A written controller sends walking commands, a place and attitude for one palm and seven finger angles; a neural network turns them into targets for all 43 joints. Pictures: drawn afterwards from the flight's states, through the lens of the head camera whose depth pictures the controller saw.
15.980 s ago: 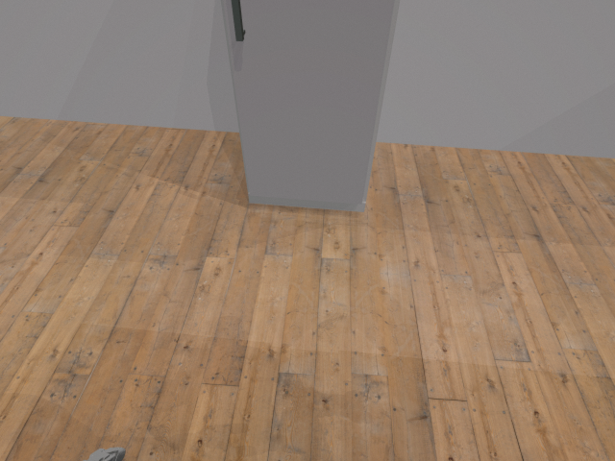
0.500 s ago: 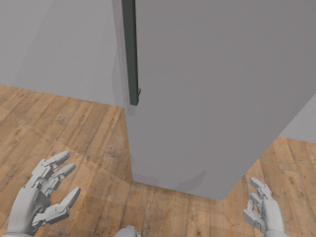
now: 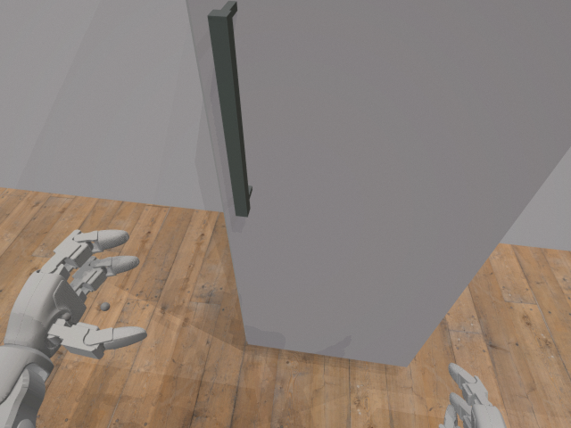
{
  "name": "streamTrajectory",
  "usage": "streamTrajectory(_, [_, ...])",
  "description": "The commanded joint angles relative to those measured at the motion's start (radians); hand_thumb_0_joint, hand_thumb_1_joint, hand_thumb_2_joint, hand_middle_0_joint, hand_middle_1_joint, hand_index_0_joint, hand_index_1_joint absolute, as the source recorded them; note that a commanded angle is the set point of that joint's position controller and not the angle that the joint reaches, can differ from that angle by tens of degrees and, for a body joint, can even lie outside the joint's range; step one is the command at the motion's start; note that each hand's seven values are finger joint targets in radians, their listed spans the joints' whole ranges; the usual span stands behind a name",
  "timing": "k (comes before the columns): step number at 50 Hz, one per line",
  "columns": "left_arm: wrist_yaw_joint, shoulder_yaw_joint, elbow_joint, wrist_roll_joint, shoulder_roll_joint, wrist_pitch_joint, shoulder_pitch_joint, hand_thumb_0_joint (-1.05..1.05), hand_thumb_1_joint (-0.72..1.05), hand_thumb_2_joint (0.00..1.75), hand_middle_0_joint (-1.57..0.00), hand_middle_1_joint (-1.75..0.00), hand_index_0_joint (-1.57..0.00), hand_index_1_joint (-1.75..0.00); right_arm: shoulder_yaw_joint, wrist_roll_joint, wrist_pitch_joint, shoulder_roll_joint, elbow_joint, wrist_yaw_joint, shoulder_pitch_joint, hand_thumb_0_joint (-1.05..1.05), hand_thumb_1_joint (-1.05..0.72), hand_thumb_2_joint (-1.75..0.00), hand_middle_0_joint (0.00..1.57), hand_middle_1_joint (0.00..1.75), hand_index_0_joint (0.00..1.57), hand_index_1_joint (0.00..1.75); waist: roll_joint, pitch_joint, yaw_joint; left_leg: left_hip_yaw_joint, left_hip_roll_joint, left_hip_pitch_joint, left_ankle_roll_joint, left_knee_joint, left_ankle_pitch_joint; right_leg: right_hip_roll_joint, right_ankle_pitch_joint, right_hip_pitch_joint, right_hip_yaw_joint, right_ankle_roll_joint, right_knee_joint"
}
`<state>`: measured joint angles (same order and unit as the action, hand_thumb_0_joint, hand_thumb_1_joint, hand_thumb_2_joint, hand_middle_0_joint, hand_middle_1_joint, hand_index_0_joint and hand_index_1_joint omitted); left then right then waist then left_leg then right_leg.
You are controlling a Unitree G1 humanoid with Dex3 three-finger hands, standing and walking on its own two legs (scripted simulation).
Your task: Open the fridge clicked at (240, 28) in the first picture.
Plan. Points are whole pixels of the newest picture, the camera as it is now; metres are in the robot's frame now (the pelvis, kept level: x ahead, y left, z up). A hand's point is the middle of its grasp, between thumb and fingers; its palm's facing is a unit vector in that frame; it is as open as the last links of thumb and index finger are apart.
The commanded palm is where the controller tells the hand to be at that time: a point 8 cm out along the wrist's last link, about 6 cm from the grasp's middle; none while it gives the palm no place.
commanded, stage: raise the hand to about handle height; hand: left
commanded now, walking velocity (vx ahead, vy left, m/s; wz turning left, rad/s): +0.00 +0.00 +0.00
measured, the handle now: (237, 127) +0.47 +0.11 +0.20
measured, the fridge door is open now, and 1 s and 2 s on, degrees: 0 0 0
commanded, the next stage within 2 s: move the hooked fingers beside the handle in 1.08 s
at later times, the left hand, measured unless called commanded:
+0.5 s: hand (31, 236) +0.25 +0.29 +0.20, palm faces +0.03 -0.99 -0.14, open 14.0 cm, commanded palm +0.22 +0.33 +0.22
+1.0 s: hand (58, 209) +0.28 +0.27 +0.21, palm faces +0.02 -0.99 -0.13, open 14.0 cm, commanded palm +0.24 +0.31 +0.23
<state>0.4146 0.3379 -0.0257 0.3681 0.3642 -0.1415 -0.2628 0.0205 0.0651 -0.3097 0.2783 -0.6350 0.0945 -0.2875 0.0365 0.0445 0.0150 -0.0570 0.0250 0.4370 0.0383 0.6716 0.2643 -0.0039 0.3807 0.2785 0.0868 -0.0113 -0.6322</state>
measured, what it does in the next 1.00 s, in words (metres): stands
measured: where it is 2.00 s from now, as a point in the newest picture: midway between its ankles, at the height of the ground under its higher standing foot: outside the picture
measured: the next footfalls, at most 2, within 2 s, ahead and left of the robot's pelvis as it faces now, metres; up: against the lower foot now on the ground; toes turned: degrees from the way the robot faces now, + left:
none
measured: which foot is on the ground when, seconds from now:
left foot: down 0.00-1.00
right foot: down 0.00-1.00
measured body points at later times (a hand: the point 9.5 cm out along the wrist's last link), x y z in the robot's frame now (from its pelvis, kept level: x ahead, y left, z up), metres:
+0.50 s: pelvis -0.01 +0.00 +0.01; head -0.03 -0.01 +0.46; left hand +0.24 +0.34 +0.21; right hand +0.20 -0.20 -0.04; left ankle +0.05 +0.09 -0.72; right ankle -0.03 -0.11 -0.72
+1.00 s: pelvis +0.01 -0.02 +0.01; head -0.01 -0.04 +0.46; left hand +0.27 +0.32 +0.22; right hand +0.20 -0.25 -0.05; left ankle +0.05 +0.09 -0.72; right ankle -0.03 -0.11 -0.72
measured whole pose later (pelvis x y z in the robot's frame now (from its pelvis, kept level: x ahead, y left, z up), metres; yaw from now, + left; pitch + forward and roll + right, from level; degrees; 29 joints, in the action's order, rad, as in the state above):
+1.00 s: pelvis +0.01 -0.02 +0.01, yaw +1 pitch -2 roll -1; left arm 0.52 0.49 0.12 0.35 0.53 0.18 0.13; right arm 0.07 0.10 -0.25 0.29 -0.61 0.10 -0.22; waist 0.06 0.02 0.04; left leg -0.04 0.02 0.27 0.02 0.51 0.20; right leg -0.01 0.33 0.11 0.10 -0.03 -0.48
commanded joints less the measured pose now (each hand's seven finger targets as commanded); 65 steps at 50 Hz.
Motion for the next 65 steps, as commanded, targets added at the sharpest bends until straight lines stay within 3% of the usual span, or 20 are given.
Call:
streamTrajectory(1, [-0.011, 0.139, -0.23, 0.024, 0.245, -0.028, 0.223, 0.0, -0.31, 0.38, -0.29, -1.08, -0.29, -1.08, -0.027, 0.002, -0.072, 0.117, 0.173, 0.009, 0.129, 0.0, -0.9, -0.9, 0.2, 0.3, 0.2, 0.3, 0.045, 0.124, 0.018, 0.106, 0.003, -0.28, 0.0, -0.155, -0.121, -0.017, -0.185, 0.076, -0.013, 0.0, 0.146])
streamTrajectory(5, [0.01, 0.126, -0.213, 0.012, 0.257, 0.037, 0.319, 0.0, -0.41, 0.34, -0.29, -1.14, -0.29, -1.14, -0.017, 0.009, -0.064, 0.114, 0.177, 0.016, 0.145, 0.0, -0.9, -0.9, 0.2, 0.3, 0.2, 0.3, 0.1, 0.101, 0.014, 0.126, 0.004, -0.324, -0.005, -0.204, -0.082, -0.018, -0.16, 0.068, -0.007, -0.004, 0.171])
streamTrajectory(16, [0.054, 0.184, -0.142, 0.005, 0.366, 0.177, 0.533, 0.0, -0.5, 0.3, -0.3, -1.2, -0.3, -1.2, 0.02, 0.015, -0.014, 0.105, 0.186, 0.014, 0.185, 0.0, -0.9, -0.9, 0.2, 0.3, 0.2, 0.3, 0.062, 0.08, 0.024, 0.141, -0.004, -0.372, -0.005, -0.265, -0.049, -0.022, -0.151, 0.023, -0.013, -0.01, 0.247])
streamTrajectory(20, [0.074, 0.206, -0.125, 0.003, 0.406, 0.213, 0.617, 0.0, -0.5, 0.3, -0.3, -1.2, -0.3, -1.2, 0.026, 0.02, -0.007, 0.105, 0.191, 0.016, 0.203, 0.0, -0.9, -0.9, 0.2, 0.3, 0.2, 0.3, 0.108, 0.109, 0.024, 0.142, -0.011, -0.399, -0.006, -0.268, -0.059, -0.015, -0.159, 0.012, -0.013, -0.014, 0.251])
streamTrajectory(25, [0.098, 0.226, -0.093, -0.001, 0.458, 0.242, 0.708, 0.0, -0.5, 0.3, -0.3, -1.2, -0.3, -1.2, 0.032, 0.027, 0.0, 0.108, 0.193, 0.016, 0.213, 0.0, -0.9, -0.9, 0.2, 0.3, 0.2, 0.3, 0.105, 0.116, 0.022, 0.147, -0.017, -0.411, -0.005, -0.278, -0.046, -0.012, -0.147, 0.008, -0.015, -0.014, 0.265])
streamTrajectory(29, [0.12, 0.252, -0.026, 0.0, 0.505, 0.27, 0.754, 0.0, -0.5, 0.3, -0.3, -1.2, -0.3, -1.2, 0.032, 0.032, 0.002, 0.116, 0.189, 0.013, 0.212, 0.0, -0.9, -0.9, 0.2, 0.3, 0.2, 0.3, 0.064, 0.112, 0.023, 0.138, -0.023, -0.4, 0.002, -0.271, -0.054, -0.007, -0.146, 0.004, -0.023, -0.011, 0.281])
streamTrajectory(32, [0.141, 0.222, 0.055, 0.006, 0.456, 0.294, 0.679, 0.0, -0.5, 0.3, -0.3, -1.2, -0.3, -1.2, 0.025, 0.035, 0.005, 0.121, 0.193, 0.003, 0.203, 0.0, -0.9, -0.9, 0.2, 0.3, 0.2, 0.3, 0.025, 0.099, 0.025, 0.129, -0.026, -0.377, 0.004, -0.252, -0.082, -0.002, -0.173, 0.011, -0.031, -0.009, 0.278])
streamTrajectory(38, [0.133, 0.262, -0.034, 0.013, 0.498, 0.272, 0.694, 0.0, -0.5, 0.3, -0.3, -1.2, -0.3, -1.2, 0.017, 0.034, 0.001, 0.123, 0.213, -0.004, 0.217, 0.0, -0.9, -0.9, 0.2, 0.3, 0.2, 0.3, 0.036, 0.135, 0.031, 0.114, -0.029, -0.382, 0.008, -0.218, -0.118, 0.005, -0.204, 0.006, -0.045, -0.003, 0.262])
streamTrajectory(39, [0.125, 0.268, -0.065, 0.014, 0.502, 0.263, 0.709, 0.0, -0.5, 0.3, -0.3, -1.2, -0.3, -1.2, 0.017, 0.034, -0.001, 0.122, 0.214, -0.002, 0.218, 0.0, -0.9, -0.9, 0.2, 0.3, 0.2, 0.3, 0.072, 0.153, 0.03, 0.11, -0.03, -0.397, 0.008, -0.215, -0.124, 0.005, -0.206, 0.002, -0.046, -0.003, 0.258])
streamTrajectory(41, [0.107, 0.295, -0.077, 0.012, 0.528, 0.249, 0.686, 0.0, -0.5, 0.3, -0.3, -1.2, -0.3, -1.2, 0.016, 0.03, -0.001, 0.119, 0.204, 0.001, 0.209, 0.0, -0.9, -0.9, 0.2, 0.3, 0.2, 0.3, 0.046, 0.148, 0.034, 0.107, -0.023, -0.396, 0.008, -0.21, -0.14, 0.007, -0.223, -0.005, -0.05, -0.002, 0.264])
streamTrajectory(44, [0.096, 0.282, -0.073, 0.007, 0.501, 0.247, 0.7, 0.0, -0.5, 0.3, -0.3, -1.2, -0.3, -1.2, 0.016, 0.032, -0.006, 0.116, 0.203, 0.005, 0.209, 0.0, -0.9, -0.9, 0.2, 0.3, 0.2, 0.3, 0.096, 0.142, 0.027, 0.101, -0.028, -0.404, 0.008, -0.211, -0.164, 0.005, -0.266, -0.005, -0.04, -0.002, 0.249])
streamTrajectory(46, [0.094, 0.285, -0.046, 0.002, 0.51, 0.255, 0.676, 0.0, -0.5, 0.3, -0.3, -1.2, -0.3, -1.2, 0.013, 0.031, 0.0, 0.119, 0.193, 0.006, 0.198, 0.0, -0.9, -0.9, 0.2, 0.3, 0.2, 0.3, 0.048, 0.128, 0.029, 0.097, -0.023, -0.394, 0.011, -0.205, -0.163, 0.009, -0.268, -0.007, -0.053, 0.005, 0.261])
streamTrajectory(49, [0.102, 0.257, -0.044, 0.0, 0.485, 0.268, 0.707, 0.0, -0.5, 0.3, -0.3, -1.2, -0.3, -1.2, 0.013, 0.035, 0.0, 0.119, 0.201, 0.009, 0.207, 0.0, -0.9, -0.9, 0.2, 0.3, 0.2, 0.3, 0.085, 0.129, 0.02, 0.096, -0.028, -0.401, 0.011, -0.203, -0.168, 0.009, -0.289, 0.003, -0.05, 0.007, 0.25])
streamTrajectory(51, [0.105, 0.248, -0.049, -0.001, 0.485, 0.267, 0.694, 0.0, -0.5, 0.3, -0.3, -1.2, -0.3, -1.2, 0.013, 0.036, 0.006, 0.119, 0.197, 0.009, 0.202, 0.0, -0.9, -0.9, 0.2, 0.3, 0.2, 0.3, 0.046, 0.135, 0.021, 0.095, -0.024, -0.406, 0.013, -0.194, -0.188, 0.011, -0.311, -0.009, -0.055, 0.011, 0.253])
streamTrajectory(55, [0.113, 0.255, -0.043, 0.004, 0.485, 0.272, 0.7, 0.0, -0.5, 0.3, -0.3, -1.2, -0.3, -1.2, 0.014, 0.037, 0.008, 0.119, 0.207, 0.01, 0.207, 0.0, -0.9, -0.9, 0.2, 0.3, 0.2, 0.3, 0.059, 0.152, 0.022, 0.098, -0.032, -0.413, 0.014, -0.194, -0.201, 0.006, -0.335, -0.004, -0.042, 0.01, 0.238])
streamTrajectory(56, [0.111, 0.27, -0.03, 0.005, 0.503, 0.272, 0.67, 0.0, -0.5, 0.3, -0.3, -1.2, -0.3, -1.2, 0.013, 0.035, 0.012, 0.12, 0.199, 0.008, 0.201, 0.0, -0.9, -0.9, 0.2, 0.3, 0.2, 0.3, 0.022, 0.151, 0.028, 0.094, -0.028, -0.406, 0.015, -0.185, -0.217, 0.01, -0.359, -0.018, -0.05, 0.014, 0.243])
streamTrajectory(60, [0.112, 0.266, -0.031, 0.011, 0.49, 0.273, 0.706, 0.0, -0.5, 0.3, -0.3, -1.2, -0.3, -1.2, 0.012, 0.038, 0.014, 0.118, 0.206, 0.007, 0.211, 0.0, -0.9, -0.9, 0.2, 0.3, 0.2, 0.3, 0.04, 0.166, 0.019, 0.092, -0.034, -0.414, 0.015, -0.178, -0.224, 0.01, -0.382, -0.006, -0.048, 0.018, 0.231])
streamTrajectory(61, [0.109, 0.26, -0.017, 0.007, 0.49, 0.271, 0.694, 0.0, -0.5, 0.3, -0.3, -1.2, -0.3, -1.2, 0.011, 0.037, 0.02, 0.12, 0.194, 0.006, 0.204, 0.0, -0.9, -0.9, 0.2, 0.3, 0.2, 0.3, 0.0, 0.15, 0.019, 0.089, -0.026, -0.405, 0.015, -0.173, -0.232, 0.013, -0.392, -0.014, -0.051, 0.021, 0.236])
streamTrajectory(64, [0.107, 0.223, -0.021, 0.004, 0.456, 0.274, 0.741, 0.0, -0.5, 0.3, -0.3, -1.2, -0.3, -1.2, 0.011, 0.04, 0.02, 0.118, 0.199, 0.009, 0.212, 0.0, -0.9, -0.9, 0.2, 0.3, 0.2, 0.3, 0.057, 0.153, 0.011, 0.089, -0.032, -0.417, 0.015, -0.174, -0.224, 0.012, -0.386, 0.006, -0.048, 0.017, 0.229])
streamTrajectory(65, [0.104, 0.22, -0.019, 0.002, 0.453, 0.274, 0.741, 0.0, -0.5, 0.3, -0.3, -1.2, -0.3, -1.2, 0.011, 0.039, 0.02, 0.117, 0.202, 0.01, 0.21, 0.0, -0.9, -0.9, 0.2, 0.3, 0.2, 0.3, 0.04, 0.158, 0.012, 0.094, -0.032, -0.416, 0.014, -0.178, -0.222, 0.01, -0.376, 0.006, -0.041, 0.014, 0.227])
